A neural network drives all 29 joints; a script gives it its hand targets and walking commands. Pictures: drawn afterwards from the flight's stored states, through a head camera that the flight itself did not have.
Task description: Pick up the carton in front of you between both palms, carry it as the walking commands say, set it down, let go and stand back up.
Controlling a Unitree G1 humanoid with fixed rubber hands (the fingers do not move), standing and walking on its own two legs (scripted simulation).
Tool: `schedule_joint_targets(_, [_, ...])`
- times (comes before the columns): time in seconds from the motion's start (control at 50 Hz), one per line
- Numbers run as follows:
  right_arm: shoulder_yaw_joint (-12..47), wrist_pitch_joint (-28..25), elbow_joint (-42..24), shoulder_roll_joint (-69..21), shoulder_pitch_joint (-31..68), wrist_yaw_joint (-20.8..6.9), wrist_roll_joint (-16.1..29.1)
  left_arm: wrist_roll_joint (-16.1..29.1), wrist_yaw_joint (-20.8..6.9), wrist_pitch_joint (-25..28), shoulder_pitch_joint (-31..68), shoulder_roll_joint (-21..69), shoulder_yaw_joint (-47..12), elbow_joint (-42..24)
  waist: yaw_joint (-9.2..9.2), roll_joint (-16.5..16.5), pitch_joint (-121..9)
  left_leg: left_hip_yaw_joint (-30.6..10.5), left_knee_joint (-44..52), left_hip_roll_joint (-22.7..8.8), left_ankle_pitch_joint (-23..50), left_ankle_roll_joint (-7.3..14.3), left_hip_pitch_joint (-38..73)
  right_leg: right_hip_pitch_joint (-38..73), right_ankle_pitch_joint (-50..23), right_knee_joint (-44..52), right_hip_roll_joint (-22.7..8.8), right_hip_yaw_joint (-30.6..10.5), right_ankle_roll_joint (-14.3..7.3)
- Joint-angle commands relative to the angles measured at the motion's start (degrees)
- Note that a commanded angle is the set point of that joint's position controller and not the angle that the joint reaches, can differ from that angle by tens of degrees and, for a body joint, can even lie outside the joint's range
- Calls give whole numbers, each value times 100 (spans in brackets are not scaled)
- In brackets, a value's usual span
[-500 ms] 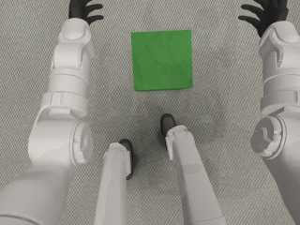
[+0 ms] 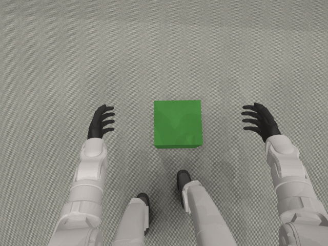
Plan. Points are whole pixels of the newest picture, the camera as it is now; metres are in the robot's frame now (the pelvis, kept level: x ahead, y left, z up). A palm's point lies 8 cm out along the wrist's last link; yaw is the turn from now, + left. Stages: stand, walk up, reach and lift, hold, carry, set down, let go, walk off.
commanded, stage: let go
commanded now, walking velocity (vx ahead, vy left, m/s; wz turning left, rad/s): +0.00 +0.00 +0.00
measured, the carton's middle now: (176, 126) +0.44 -0.08 -0.60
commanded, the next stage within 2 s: stand in 0.96 s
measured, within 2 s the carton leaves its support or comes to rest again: neither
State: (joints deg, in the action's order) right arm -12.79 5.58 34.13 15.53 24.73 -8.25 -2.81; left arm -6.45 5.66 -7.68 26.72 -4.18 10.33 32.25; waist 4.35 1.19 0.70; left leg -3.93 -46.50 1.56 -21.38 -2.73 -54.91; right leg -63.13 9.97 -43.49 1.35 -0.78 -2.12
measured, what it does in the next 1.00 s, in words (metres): shifts its weight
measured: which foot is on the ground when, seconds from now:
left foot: down 0.00-1.00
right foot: down 0.00-1.00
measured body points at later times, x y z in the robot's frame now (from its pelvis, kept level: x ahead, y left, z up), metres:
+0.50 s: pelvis +0.05 +0.03 +0.05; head +0.10 +0.04 +0.50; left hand +0.24 +0.26 -0.03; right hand +0.21 -0.20 -0.03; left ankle -0.01 +0.15 -0.69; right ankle +0.08 -0.09 -0.69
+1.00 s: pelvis +0.05 +0.04 +0.05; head +0.07 +0.03 +0.50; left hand +0.22 +0.28 -0.04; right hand +0.22 -0.22 -0.03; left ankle -0.01 +0.15 -0.69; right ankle +0.08 -0.09 -0.69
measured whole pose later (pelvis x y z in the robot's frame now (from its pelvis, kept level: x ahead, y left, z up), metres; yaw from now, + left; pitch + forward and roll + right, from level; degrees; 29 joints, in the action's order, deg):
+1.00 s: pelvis +0.05 +0.04 +0.05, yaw -1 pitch -2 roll -1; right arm -2.3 8.2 24.7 14.5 -12.2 0.3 -1.7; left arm -2.1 -0.4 -4.0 -11.6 -13.0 1.4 31.6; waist 0.1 1.7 3.0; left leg -4.1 -30.0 0.9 -22.4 0.5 -5.8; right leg -14.5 12.9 -29.1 1.3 -1.0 0.5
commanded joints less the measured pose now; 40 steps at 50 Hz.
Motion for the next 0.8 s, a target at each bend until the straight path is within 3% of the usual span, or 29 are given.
schedule_joint_targets(0.0, [217,-258,-621,336,-357,75,203,109,-125,313,-55,-509,-71,-508,34,-590,-3593,542,809,294,193,95,-600,5887,-1836,199,-119,-460,221])
schedule_joint_targets(0.02, [82,-270,-845,569,-562,107,205,37,-177,341,-300,-559,-2,-526,94,-470,-3589,495,827,286,87,125,-376,5987,-1667,247,-151,-545,230])
schedule_joint_targets(0.06, [100,-349,-926,554,-913,157,232,31,-212,431,-782,-670,-8,-463,-77,-368,-3192,437,1094,205,113,149,222,5847,-1247,481,-87,-413,242])
schedule_joint_targets(0.08, [451,-385,-888,331,-1196,158,395,197,-264,471,-875,-559,-203,-567,-38,-485,-3017,474,1119,233,203,172,351,5979,-1399,603,-102,-410,256])
schedule_joint_targets(0.1, [549,-423,-935,191,-1296,212,412,179,-284,531,-1063,-649,-104,-504,-160,-484,-2865,483,1171,243,245,188,319,6178,-1631,618,-121,-438,265])
schedule_joint_targets(0.12, [475,-460,-1053,289,-1597,241,372,309,-333,578,-1246,-579,-316,-458,122,-706,-2887,404,1268,196,196,229,539,6222,-1645,621,-88,-397,275])
schedule_joint_targets(0.14, [593,-492,-1054,198,-1840,279,474,178,-329,641,-1588,-755,-215,-510,-257,-223,-2591,407,1414,206,374,225,740,6225,-1793,684,-106,-359,270])
schedule_joint_targets(0.16, [569,-517,-1164,329,-2039,321,438,270,-347,694,-1813,-697,-255,-423,-66,-433,-2617,382,1447,192,497,237,742,6372,-2090,709,-111,-427,275])
schedule_joint_targets(0.18, [678,-544,-1190,129,-2291,354,470,265,-369,737,-1940,-728,-333,-370,-30,-350,-2351,352,1641,141,487,248,1081,6390,-1896,883,-113,-371,283])
schedule_joint_targets(0.2, [672,-547,-1196,238,-2492,381,458,203,-388,767,-2012,-956,-156,-508,-225,-372,-2202,311,1711,114,469,291,1374,6296,-1623,908,-91,-267,315])
schedule_joint_targets(0.22, [693,-570,-1445,183,-2657,395,435,349,-434,816,-2269,-846,-354,-692,-102,-405,-2172,288,1819,107,533,316,1610,6468,-1514,1018,-44,-274,295])
schedule_joint_targets(0.24, [720,-584,-1287,169,-2822,421,462,298,-454,850,-2309,-863,-363,-708,-149,-147,-1972,278,1918,79,868,285,1820,6381,-1844,1096,-39,-230,273])
schedule_joint_targets(0.26, [841,-594,-1572,163,-2947,438,469,345,-459,851,-2635,-883,-339,-604,-258,-370,-1818,279,2026,43,840,265,1888,6610,-1687,1219,-6,-208,276])
schedule_joint_targets(0.28, [751,-592,-1509,196,-3057,449,537,316,-507,849,-2550,-963,-385,-922,-96,60,-1869,260,2096,38,933,264,2256,6626,-1734,1283,-33,-201,258])
schedule_joint_targets(0.3, [800,-564,-1509,181,-3263,473,430,437,-542,841,-2791,-959,-423,-805,-136,-211,-1593,230,2166,-17,1103,283,2384,6576,-1737,1364,21,-164,263])
schedule_joint_targets(0.32, [939,-544,-1645,181,-3311,471,502,429,-565,832,-2986,-1000,-413,-849,-281,-13,-1368,212,2283,-51,1128,258,2547,6672,-1616,1467,47,-138,239])
schedule_joint_targets(0.36, [863,-509,-1532,175,-3481,472,432,449,-618,833,-3186,-1053,-551,-1022,-300,216,-1031,147,2529,-119,1424,235,2681,6837,-1744,1495,153,-5,265])
schedule_joint_targets(0.4, [906,-454,-1666,138,-3600,462,385,495,-663,739,-3551,-1055,-526,-878,-449,51,-862,177,2550,-123,1424,237,2820,7001,-1554,1641,117,-41,286])
schedule_joint_targets(0.44, [920,-375,-1438,221,-3778,475,394,516,-731,697,-3540,-970,-663,-1086,-307,255,-430,171,2761,-164,1531,212,2895,6963,-1668,1729,170,-34,273])
schedule_joint_targets(0.46, [803,-339,-1550,222,-3660,488,394,591,-778,665,-3479,-999,-736,-1165,-300,156,-402,141,2843,-217,1484,228,3041,6989,-1513,1712,229,91,323])
schedule_joint_targets(0.48, [835,-271,-1540,229,-3633,453,415,486,-784,602,-3483,-1246,-586,-1229,-398,480,-497,99,2816,-245,1568,194,3204,7039,-1369,1662,217,119,345])
schedule_joint_targets(0.54, [852,-134,-1376,205,-3748,491,361,608,-829,452,-3703,-1050,-701,-1086,-434,105,-32,117,2902,-237,1608,193,2959,7269,-1426,1760,229,105,310])
schedule_joint_targets(0.6, [918,-26,-1505,306,-3686,487,417,592,-903,340,-3761,-1113,-740,-1079,-416,242,95,170,2978,-279,1439,198,3059,7374,-1217,1787,254,121,351])
schedule_joint_targets(0.62, [860,-7,-1560,233,-3548,471,374,536,-892,313,-3544,-1097,-742,-1288,-408,80,127,118,2960,-248,1448,247,3261,7218,-1243,1842,202,92,330])
schedule_joint_targets(0.68, [707,136,-1296,377,-3806,457,293,549,-885,261,-3401,-1300,-662,-1508,-344,296,378,-19,3152,-404,1327,263,2978,7547,-1331,1601,261,145,351])
schedule_joint_targets(0.72, [825,110,-1632,268,-3536,478,333,546,-885,203,-3556,-1195,-694,-1248,-404,156,-31,139,2867,-207,1653,243,3402,7440,-1468,1790,154,23,317])
schedule_joint_targets(0.74, [961,124,-1485,227,-3653,471,387,469,-866,167,-3727,-1221,-614,-1171,-572,242,78,95,2960,-274,1591,238,3208,7497,-1315,1748,187,42,331])
schedule_joint_targets(0.76, [869,154,-1534,403,-3657,481,333,516,-887,179,-3457,-1161,-638,-1366,-431,71,203,111,3039,-322,1368,250,3066,7669,-1348,1687,204,97,365])
schedule_joint_targets(0.78, [718,394,-1883,340,-3294,648,150,646,-785,326,-3864,-1236,-638,-1068,-570,169,-28,145,2663,-195,2041,194,3506,7307,-1173,1599,301,114,285])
